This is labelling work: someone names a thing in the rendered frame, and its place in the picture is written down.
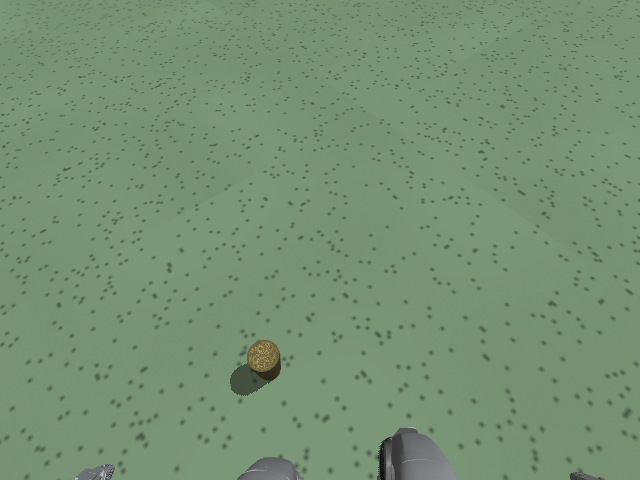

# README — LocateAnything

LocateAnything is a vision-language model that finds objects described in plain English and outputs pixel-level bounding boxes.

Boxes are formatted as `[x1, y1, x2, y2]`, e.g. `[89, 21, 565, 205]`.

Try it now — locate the cup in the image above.
[247, 340, 281, 381]

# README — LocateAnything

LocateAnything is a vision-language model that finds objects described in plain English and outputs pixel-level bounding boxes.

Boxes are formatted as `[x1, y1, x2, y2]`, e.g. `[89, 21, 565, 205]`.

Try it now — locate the left robot hand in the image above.
[74, 464, 115, 480]

